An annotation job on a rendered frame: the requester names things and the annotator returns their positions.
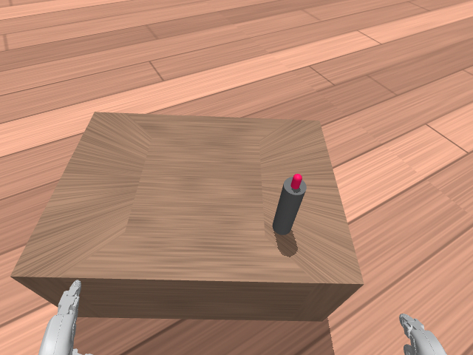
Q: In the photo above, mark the left robot hand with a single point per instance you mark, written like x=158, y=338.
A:
x=60, y=331

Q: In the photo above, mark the right robot hand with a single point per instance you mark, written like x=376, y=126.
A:
x=422, y=342

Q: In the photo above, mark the bottle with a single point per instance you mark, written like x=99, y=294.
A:
x=293, y=191

